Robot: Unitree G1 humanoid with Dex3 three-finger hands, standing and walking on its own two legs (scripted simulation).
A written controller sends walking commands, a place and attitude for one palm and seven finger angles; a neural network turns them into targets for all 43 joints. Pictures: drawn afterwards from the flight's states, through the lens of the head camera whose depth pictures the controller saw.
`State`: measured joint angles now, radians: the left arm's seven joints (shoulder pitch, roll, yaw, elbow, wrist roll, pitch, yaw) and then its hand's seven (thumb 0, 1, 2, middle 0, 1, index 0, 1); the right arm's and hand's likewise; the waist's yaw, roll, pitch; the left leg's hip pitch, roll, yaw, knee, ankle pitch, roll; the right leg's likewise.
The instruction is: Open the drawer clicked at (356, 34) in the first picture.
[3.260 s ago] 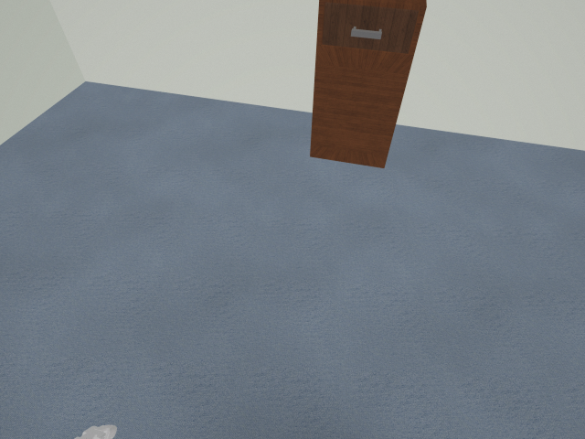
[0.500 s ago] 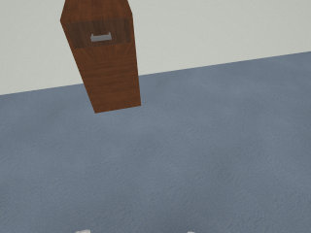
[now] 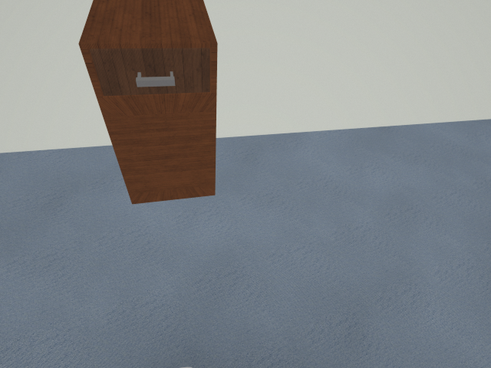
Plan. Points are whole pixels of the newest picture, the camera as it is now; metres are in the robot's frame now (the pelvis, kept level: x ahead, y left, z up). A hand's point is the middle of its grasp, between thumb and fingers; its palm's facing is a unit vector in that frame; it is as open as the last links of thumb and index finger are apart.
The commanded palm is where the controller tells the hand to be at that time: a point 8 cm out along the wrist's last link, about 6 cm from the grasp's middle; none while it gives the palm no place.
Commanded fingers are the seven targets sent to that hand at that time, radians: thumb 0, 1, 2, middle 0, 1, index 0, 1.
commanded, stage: walk to a spot facing it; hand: left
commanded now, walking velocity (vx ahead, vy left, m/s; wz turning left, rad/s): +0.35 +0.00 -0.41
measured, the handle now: (155, 78) +0.95 +0.37 -0.06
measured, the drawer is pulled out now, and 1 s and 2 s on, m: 0.00 0.00 0.00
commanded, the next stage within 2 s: turn to face it in 0.24 s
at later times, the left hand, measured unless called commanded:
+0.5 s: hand (206, 261) +0.36 +0.11 -0.16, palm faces -0.17 -0.96 -0.23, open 7.4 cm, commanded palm none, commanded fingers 0.00 0.90 0.90 -0.20 -0.30 -0.20 -0.30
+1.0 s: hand (166, 292) +0.29 +0.18 -0.17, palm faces +0.16 -0.96 -0.21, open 7.4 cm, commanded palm none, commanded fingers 0.00 0.90 0.90 -0.20 -0.30 -0.20 -0.30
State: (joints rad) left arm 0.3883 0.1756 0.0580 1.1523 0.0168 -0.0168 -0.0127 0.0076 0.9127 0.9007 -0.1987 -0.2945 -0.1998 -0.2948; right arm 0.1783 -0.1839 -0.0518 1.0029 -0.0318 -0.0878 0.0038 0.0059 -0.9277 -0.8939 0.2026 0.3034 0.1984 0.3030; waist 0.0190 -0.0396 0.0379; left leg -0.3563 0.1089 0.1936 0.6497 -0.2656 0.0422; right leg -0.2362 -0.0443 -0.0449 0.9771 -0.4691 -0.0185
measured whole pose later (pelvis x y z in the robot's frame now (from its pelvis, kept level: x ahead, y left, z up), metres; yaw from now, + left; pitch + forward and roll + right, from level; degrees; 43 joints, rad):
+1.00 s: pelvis +0.26 -0.03 +0.01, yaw +6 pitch +0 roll -2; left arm 0.22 0.24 0.08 0.99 0.02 0.05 0.01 0.01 0.91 0.90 -0.20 -0.29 -0.20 -0.29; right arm 0.17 -0.18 -0.05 0.94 -0.03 0.01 -0.01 0.00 -0.91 -0.89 0.20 0.30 0.20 0.30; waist 0.01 -0.04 0.05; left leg -0.32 0.05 0.11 0.60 -0.28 0.04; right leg -0.45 -0.09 -0.12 1.05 -0.47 0.06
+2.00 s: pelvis +0.34 +0.00 +0.02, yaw +16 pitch -1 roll +1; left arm 0.28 0.18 0.05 1.08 0.02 0.00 -0.02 0.01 0.91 0.90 -0.20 -0.29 -0.20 -0.29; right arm 0.37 -0.13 -0.03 1.11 -0.02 -0.06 -0.02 0.00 -0.93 -0.89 0.21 0.30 0.20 0.30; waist 0.00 -0.03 0.03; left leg -0.03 0.01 0.13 0.32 -0.26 0.02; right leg -0.51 -0.11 -0.08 0.94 -0.28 0.01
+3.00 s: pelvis +0.49 -0.04 +0.01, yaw +14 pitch -1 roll +1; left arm 0.26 0.17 0.03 1.05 0.02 0.02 0.02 0.01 0.91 0.90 -0.20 -0.29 -0.20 -0.29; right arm 0.18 -0.19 -0.05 1.05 -0.01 0.05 -0.02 0.00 -0.91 -0.89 0.21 0.30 0.20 0.30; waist 0.00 0.04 0.04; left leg -0.36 0.07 0.02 0.61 -0.33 -0.02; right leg -0.20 0.00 -0.07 0.56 -0.35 -0.05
